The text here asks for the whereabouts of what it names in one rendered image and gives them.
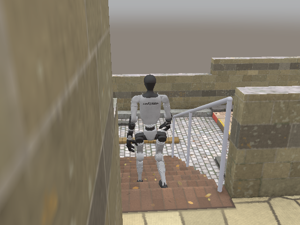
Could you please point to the stairs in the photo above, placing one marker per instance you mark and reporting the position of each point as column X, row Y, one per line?
column 176, row 174

